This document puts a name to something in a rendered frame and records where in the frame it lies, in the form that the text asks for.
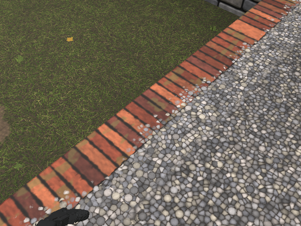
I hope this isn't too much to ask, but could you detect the robot left hand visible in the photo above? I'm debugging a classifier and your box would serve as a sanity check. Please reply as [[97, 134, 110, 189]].
[[35, 207, 89, 226]]

